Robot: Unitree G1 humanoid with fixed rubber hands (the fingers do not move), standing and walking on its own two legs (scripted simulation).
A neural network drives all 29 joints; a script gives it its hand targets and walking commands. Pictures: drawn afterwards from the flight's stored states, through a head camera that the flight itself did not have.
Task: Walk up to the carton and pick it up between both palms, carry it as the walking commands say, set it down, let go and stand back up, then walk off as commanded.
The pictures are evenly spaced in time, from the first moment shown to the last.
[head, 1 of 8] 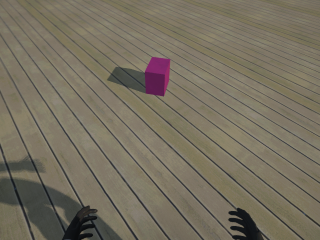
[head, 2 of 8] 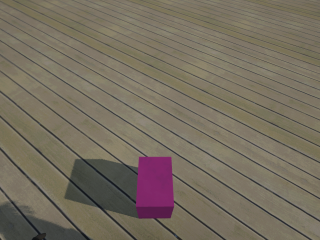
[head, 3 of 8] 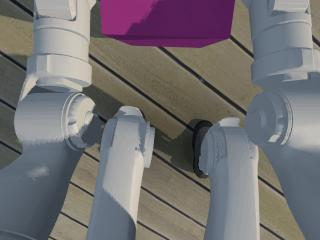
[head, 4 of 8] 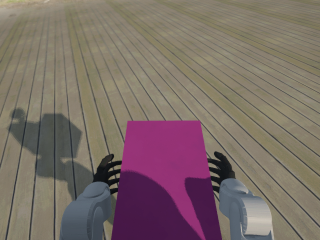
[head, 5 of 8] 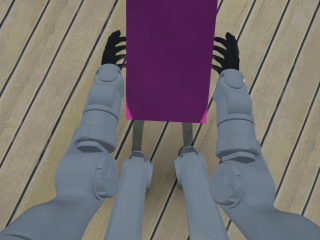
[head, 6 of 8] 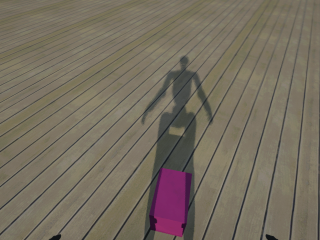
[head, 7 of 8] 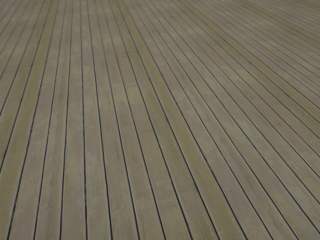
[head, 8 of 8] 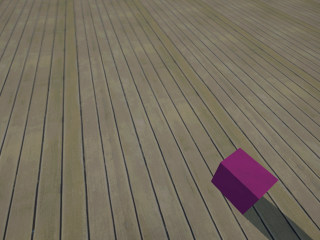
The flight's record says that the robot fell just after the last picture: no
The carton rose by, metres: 0.66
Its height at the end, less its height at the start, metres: +0.00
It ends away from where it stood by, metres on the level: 0.12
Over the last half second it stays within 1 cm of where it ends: yes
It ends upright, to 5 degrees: yes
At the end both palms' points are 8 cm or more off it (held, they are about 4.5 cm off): yes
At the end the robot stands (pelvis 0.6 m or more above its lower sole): yes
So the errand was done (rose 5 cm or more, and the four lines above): yes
